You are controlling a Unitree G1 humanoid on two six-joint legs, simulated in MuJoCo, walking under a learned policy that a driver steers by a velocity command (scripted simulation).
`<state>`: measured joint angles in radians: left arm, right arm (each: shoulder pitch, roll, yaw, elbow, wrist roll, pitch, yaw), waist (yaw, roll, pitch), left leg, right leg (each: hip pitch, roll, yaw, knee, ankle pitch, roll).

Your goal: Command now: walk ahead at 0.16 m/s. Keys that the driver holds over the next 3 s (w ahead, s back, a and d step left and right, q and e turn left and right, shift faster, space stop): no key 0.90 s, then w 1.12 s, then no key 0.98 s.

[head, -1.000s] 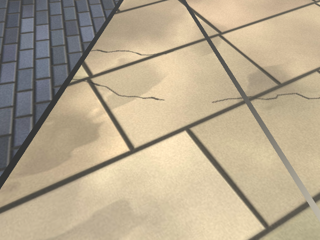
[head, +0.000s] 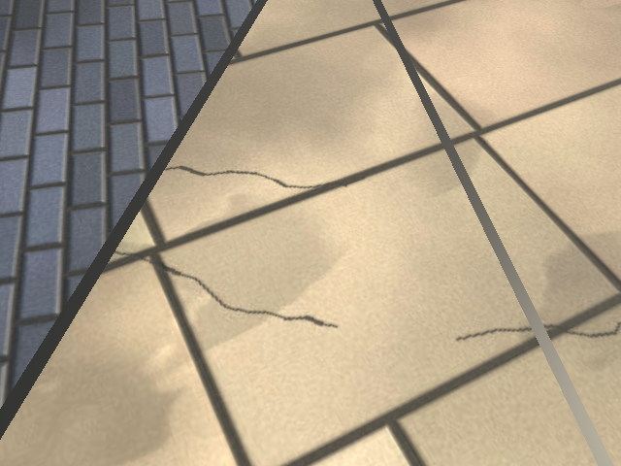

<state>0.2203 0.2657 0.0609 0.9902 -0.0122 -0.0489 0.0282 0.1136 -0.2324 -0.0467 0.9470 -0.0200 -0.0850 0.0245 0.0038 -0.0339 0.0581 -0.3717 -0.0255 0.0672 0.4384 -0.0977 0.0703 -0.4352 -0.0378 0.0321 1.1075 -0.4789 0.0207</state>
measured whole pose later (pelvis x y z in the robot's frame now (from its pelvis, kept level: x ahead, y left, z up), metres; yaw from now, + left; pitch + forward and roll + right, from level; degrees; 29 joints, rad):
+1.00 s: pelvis +0.10 -0.02 +0.00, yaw +0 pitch -1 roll +0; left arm 0.19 0.22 0.05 1.12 -0.01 0.00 0.05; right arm 0.20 -0.22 -0.04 1.10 0.01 0.00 -0.03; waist 0.00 0.00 0.02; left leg -0.19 0.00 0.05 0.52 -0.31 0.04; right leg -0.22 -0.03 -0.01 0.56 -0.37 0.00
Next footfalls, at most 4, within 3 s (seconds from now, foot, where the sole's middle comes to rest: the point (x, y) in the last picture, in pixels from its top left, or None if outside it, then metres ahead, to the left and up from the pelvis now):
0.22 right None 0.13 -0.15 -0.77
1.22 right None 0.18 -0.17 -0.77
1.70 left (284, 409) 0.56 0.06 -0.77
2.20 right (384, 293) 0.86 -0.18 -0.77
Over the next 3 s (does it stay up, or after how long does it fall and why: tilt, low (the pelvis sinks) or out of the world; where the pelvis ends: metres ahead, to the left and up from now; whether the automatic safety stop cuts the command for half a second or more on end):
stays up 0.80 -0.06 0.00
